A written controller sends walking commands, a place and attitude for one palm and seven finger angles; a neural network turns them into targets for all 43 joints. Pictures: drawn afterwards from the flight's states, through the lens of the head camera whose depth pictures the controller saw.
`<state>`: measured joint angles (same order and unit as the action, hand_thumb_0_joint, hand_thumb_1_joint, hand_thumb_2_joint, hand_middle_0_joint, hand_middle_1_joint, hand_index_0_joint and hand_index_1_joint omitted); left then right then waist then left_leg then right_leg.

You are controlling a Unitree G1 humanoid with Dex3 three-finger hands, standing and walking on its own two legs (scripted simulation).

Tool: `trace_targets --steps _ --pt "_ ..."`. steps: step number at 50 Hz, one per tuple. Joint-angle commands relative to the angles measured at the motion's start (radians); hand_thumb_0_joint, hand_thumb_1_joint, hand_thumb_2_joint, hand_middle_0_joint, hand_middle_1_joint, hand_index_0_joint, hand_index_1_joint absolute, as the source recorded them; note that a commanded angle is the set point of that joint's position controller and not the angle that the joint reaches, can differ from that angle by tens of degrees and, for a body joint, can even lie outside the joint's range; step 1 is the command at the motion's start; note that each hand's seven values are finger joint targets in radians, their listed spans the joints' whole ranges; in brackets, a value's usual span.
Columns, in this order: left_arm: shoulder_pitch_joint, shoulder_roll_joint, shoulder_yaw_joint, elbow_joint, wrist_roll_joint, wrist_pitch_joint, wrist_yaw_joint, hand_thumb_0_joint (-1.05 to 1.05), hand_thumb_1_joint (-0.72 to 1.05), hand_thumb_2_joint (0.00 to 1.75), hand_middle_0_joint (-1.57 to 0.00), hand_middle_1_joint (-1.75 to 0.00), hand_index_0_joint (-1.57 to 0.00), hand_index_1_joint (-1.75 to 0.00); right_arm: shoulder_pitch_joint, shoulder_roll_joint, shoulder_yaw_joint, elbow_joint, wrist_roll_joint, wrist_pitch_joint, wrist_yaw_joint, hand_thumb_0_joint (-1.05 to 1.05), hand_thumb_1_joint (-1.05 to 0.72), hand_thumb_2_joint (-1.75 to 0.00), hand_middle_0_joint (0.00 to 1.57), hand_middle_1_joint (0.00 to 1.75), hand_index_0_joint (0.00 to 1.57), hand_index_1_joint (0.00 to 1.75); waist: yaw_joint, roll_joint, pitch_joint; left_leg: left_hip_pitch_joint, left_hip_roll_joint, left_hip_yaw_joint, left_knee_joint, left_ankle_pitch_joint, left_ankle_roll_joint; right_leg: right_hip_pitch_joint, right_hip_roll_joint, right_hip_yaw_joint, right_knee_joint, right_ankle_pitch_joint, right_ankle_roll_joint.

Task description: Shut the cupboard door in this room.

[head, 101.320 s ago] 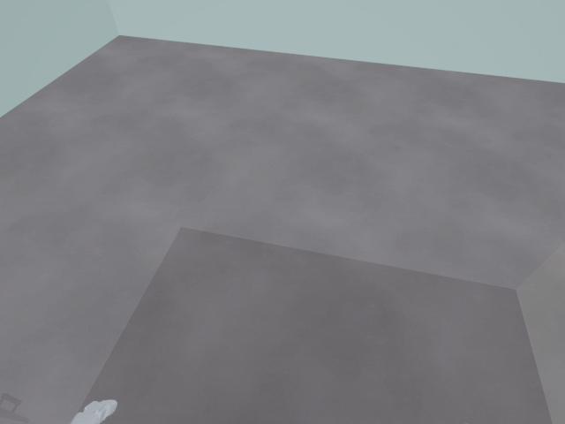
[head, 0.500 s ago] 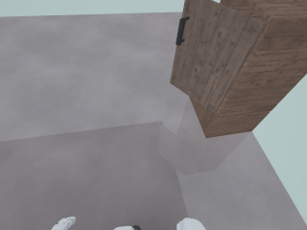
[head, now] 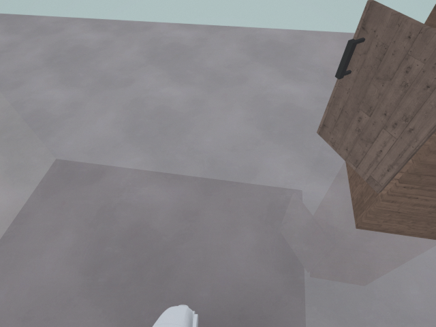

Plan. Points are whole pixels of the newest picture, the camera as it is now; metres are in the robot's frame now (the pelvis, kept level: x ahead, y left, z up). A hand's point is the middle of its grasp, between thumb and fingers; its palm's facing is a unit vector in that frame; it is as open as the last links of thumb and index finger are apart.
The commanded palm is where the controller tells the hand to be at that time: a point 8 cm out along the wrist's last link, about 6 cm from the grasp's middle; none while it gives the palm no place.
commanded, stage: walk to a spot facing it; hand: left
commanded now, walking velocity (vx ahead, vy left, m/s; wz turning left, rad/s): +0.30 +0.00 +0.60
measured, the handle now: (350, 58) +0.96 -0.43 -0.05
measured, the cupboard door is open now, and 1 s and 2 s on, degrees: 36 36 36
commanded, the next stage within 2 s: turn to face it in 1.14 s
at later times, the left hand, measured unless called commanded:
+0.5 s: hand out of the picture +0.14 +0.29 -0.16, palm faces +0.26 -0.94 -0.21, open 7.4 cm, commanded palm none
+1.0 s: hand (134, 259) +0.28 +0.22 -0.16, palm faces +0.43 -0.88 -0.21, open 7.2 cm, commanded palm none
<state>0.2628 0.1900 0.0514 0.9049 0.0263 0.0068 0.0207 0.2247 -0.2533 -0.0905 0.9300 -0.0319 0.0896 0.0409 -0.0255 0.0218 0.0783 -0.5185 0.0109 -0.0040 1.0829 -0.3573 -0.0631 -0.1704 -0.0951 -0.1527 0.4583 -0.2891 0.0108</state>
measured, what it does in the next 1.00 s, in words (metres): walks ahead, turning left: left foot, then right foot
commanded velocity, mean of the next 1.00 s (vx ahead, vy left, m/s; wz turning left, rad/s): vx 0.34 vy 0.00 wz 0.37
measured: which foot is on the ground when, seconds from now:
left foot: up 0.00-0.16, down 0.18-0.70, up 0.72-1.00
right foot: down 0.00-0.20, up 0.22-0.66, down 0.68-1.00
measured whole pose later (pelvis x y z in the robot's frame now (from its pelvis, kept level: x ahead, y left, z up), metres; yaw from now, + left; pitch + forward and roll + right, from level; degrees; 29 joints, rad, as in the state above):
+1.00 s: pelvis +0.34 +0.05 +0.00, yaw +23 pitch +0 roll +0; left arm 0.32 0.14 0.06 1.02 0.02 -0.07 0.02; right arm 0.26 -0.19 -0.07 1.03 -0.03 0.01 0.01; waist -0.03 0.02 0.05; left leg -0.63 0.07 0.02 1.11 -0.18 0.00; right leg -0.12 0.00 -0.24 0.34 -0.23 -0.06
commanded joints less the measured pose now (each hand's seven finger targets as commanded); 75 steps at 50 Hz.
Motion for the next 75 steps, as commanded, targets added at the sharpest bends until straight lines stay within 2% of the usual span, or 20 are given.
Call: trace_targets --steps 1,5,8,10,11,17,30,33,34,35,36,39,42,55,60,62,64,66,70,75 --pt "0.124 0.217 0.064 -0.025 0.008 -0.043 0.002 0.0 0.9 0.9 -0.2 -0.3 -0.2 -0.3 -0.196 -0.043 0.006 -0.136 0.005 -0.053 0.007 0.0 -0.9 -0.9 0.2 0.3 0.2 0.3 0.094 -0.208 -0.038 -0.141 0.037 0.049 -0.166 -0.072 0.014 0.224 -0.279 0.178 -0.185 0.145 -0.143" --pt "0.131 0.248 0.077 -0.007 0.014 -0.044 -0.01 0.0 0.9 0.9 -0.2 -0.3 -0.2 -0.3 -0.193 -0.025 0.018 -0.135 0.012 -0.076 0.012 0.0 -0.9 -0.9 0.2 0.3 0.2 0.3 0.096 -0.239 -0.039 0.032 0.024 0.11 -0.399 -0.122 0.045 0.163 -0.312 0.121 -0.143 0.117 -0.13" --pt "0.093 0.243 0.074 -0.006 -0.003 -0.043 -0.022 0.0 0.9 0.9 -0.2 -0.3 -0.2 -0.3 -0.008 -0.071 0.01 -0.084 0.006 -0.097 0.003 0.0 -0.9 -0.9 0.2 0.3 0.2 0.3 -0.008 -0.083 -0.113 0.449 -0.03 0.142 -0.67 0.041 0.071 -0.051 -0.227 -0.04 0.109 0.102 -0.039" --pt "-0.034 0.134 0.038 -0.104 -0.001 -0.039 -0.04 0.0 0.9 0.9 -0.2 -0.3 -0.2 -0.3 0.252 -0.283 -0.043 -0.018 -0.002 -0.105 -0.026 0.0 -0.9 -0.9 0.2 0.3 0.2 0.3 -0.15 0.343 -0.178 0.782 0.379 -0.464 -0.798 0.097 0.252 -0.59 -0.02 -0.044 0.647 -0.335 0.056" --pt "-0.128 0.15 0.037 -0.136 0.004 -0.036 -0.037 0.0 0.9 0.9 -0.2 -0.3 -0.2 -0.3 0.302 -0.27 -0.038 0.011 0.001 -0.101 -0.038 0.0 -0.9 -0.9 0.2 0.3 0.2 0.3 -0.16 0.187 -0.138 0.753 0.418 -0.451 -0.791 0.201 0.295 -0.658 -0.052 0.076 0.719 -0.295 0.03" --pt "-0.013 0.113 0.036 -0.025 0.005 -0.021 -0.05 0.0 0.9 0.9 -0.2 -0.3 -0.2 -0.3 0.1 -0.111 0.025 -0.024 0.012 -0.145 -0.062 0.0 -0.9 -0.9 0.2 0.3 0.2 0.3 -0.002 0.1 -0.006 0.491 0.219 -0.159 -0.843 0.419 0.212 -0.514 -0.046 0.115 0.679 0.048 0.042" --pt "-0.185 0.084 0.031 -0.076 -0.01 -0.03 -0.055 0.0 0.9 0.9 -0.2 -0.3 -0.2 -0.3 0.197 -0.08 0.026 0.109 0.0 -0.159 -0.073 0.0 -0.9 -0.9 0.2 0.3 0.2 0.3 0.01 0.072 0.1 0.402 0.241 -0.148 -0.896 0.334 0.258 -0.309 -0.002 0.113 0.241 0.127 -0.018" --pt "0.121 0.129 0.055 0.018 -0.003 -0.054 -0.048 0.0 0.9 0.9 -0.2 -0.3 -0.2 -0.3 0.184 -0.088 0.021 0.127 0.007 -0.155 -0.069 0.0 -0.9 -0.9 0.2 0.3 0.2 0.3 0.145 -0.056 -0.056 0.328 0.15 -0.08 -0.525 0.474 0.202 0.108 0.056 0.093 0.111 0.102 -0.049" --pt "0.285 0.223 0.077 0.072 0.011 -0.067 -0.033 0.0 0.9 0.9 -0.2 -0.3 -0.2 -0.3 0.234 -0.044 0.025 0.119 0.024 -0.156 -0.058 0.0 -0.9 -0.9 0.2 0.3 0.2 0.3 0.192 -0.28 -0.19 0.159 0.011 0.005 -0.18 0.248 0.157 0.347 -0.135 0.352 -0.019 -0.069 -0.101" --pt "0.335 0.281 0.087 0.089 0.002 -0.063 -0.023 0.0 0.9 0.9 -0.2 -0.3 -0.2 -0.3 0.289 0.015 0.033 0.098 0.03 -0.157 -0.059 0.0 -0.9 -0.9 0.2 0.3 0.2 0.3 0.154 -0.453 -0.253 0.008 -0.102 -0.021 0.115 -0.193 0.137 0.369 -0.359 0.736 -0.217 -0.135 -0.152" --pt "0.252 0.243 0.079 0.069 -0.01 -0.06 -0.018 0.0 0.9 0.9 -0.2 -0.3 -0.2 -0.3 0.249 -0.001 0.026 0.102 0.022 -0.149 -0.054 0.0 -0.9 -0.9 0.2 0.3 0.2 0.3 0.13 -0.328 -0.13 -0.062 -0.034 -0.083 0.232 -0.149 0.148 0.265 -0.345 0.734 -0.278 -0.262 -0.134" --pt "0.024 0.086 0.036 0.029 -0.004 -0.073 -0.009 0.0 0.9 0.9 -0.2 -0.3 -0.2 -0.3 0.194 0.045 0.026 0.126 0.012 -0.135 -0.044 0.0 -0.9 -0.9 0.2 0.3 0.2 0.3 0.019 -0.105 -0.037 -0.001 0.069 -0.082 0.226 0.094 0.128 -0.038 -0.244 0.385 -0.269 -0.085 -0.101" --pt "0.043 0.04 0.02 0.04 -0.002 -0.093 -0.012 0.0 0.9 0.9 -0.2 -0.3 -0.2 -0.3 0.222 0.082 0.032 0.134 0.005 -0.103 -0.033 0.0 -0.9 -0.9 0.2 0.3 0.2 0.3 -0.015 -0.118 -0.027 0.009 0.06 -0.037 0.169 0.159 0.099 -0.1 -0.178 0.158 -0.281 0.149 -0.078" --pt "0.188 0.093 0.024 0.097 0.001 -0.094 0.004 0.0 0.9 0.9 -0.2 -0.3 -0.2 -0.3 -0.159 0.05 0.044 -0.046 0.009 -0.09 0.001 0.0 -0.9 -0.9 0.2 0.3 0.2 0.3 0.047 -0.119 0.008 -0.185 0.075 0.089 -0.258 0.135 0.069 0.24 -0.25 -0.036 -0.168 0.74 -0.115" --pt "0.148 0.162 0.042 0.068 0.001 -0.078 0.005 0.0 0.9 0.9 -0.2 -0.3 -0.2 -0.3 -0.104 0.006 0.037 -0.061 0.006 -0.093 -0.006 0.0 -0.9 -0.9 0.2 0.3 0.2 0.3 0.0 -0.147 -0.06 0.034 -0.011 0.16 -0.402 0.082 0.111 0.26 -0.274 -0.101 0.059 1.021 -0.09" --pt "0.13 0.175 0.045 0.046 -0.009 -0.07 0.003 0.0 0.9 0.9 -0.2 -0.3 -0.2 -0.3 0.049 -0.056 0.022 -0.029 -0.004 -0.099 -0.016 0.0 -0.9 -0.9 0.2 0.3 0.2 0.3 -0.076 -0.095 -0.168 0.348 -0.031 0.152 -0.554 0.286 0.129 0.124 -0.225 -0.134 0.342 0.87 -0.037" --pt "0.151 0.065 0.004 -0.003 -0.029 -0.058 0.002 0.0 0.9 0.9 -0.2 -0.3 -0.2 -0.3 0.21 -0.214 0.001 -0.006 0.001 -0.112 -0.045 0.0 -0.9 -0.9 0.2 0.3 0.2 0.3 -0.094 0.217 -0.362 0.759 0.437 -0.405 -0.568 1.213 0.363 -0.352 0.019 -0.012 0.837 -0.373 0.037" --pt "0.104 0.046 0.002 -0.006 -0.021 -0.036 0.026 0.0 0.9 0.9 -0.2 -0.3 -0.2 -0.3 0.101 -0.154 0.025 -0.025 0.011 -0.113 -0.067 0.0 -0.9 -0.9 0.2 0.3 0.2 0.3 -0.039 -0.012 -0.233 0.53 0.422 -0.222 -0.639 1.001 0.348 -0.322 -0.017 0.142 0.831 -0.308 0.013" --pt "0.164 0.018 -0.003 0.075 -0.005 0.013 0.013 0.0 0.9 0.9 -0.2 -0.3 -0.2 -0.3 -0.059 -0.047 0.066 -0.036 0.007 -0.126 -0.082 0.0 -0.9 -0.9 0.2 0.3 0.2 0.3 0.047 0.073 -0.102 0.289 0.295 -0.041 -0.76 0.669 0.221 -0.226 -0.02 0.188 0.655 -0.123 0.026" --pt "0.11 0.056 0.031 0.049 -0.004 0.054 -0.006 0.0 0.9 0.9 -0.2 -0.3 -0.2 -0.3 -0.065 -0.068 0.051 -0.021 0.01 -0.102 -0.081 0.0 -0.9 -0.9 0.2 0.3 0.2 0.3 0.053 0.083 -0.063 0.25 0.307 0.029 -0.817 0.403 0.208 -0.256 0.023 0.165 0.622 -0.062 0.036"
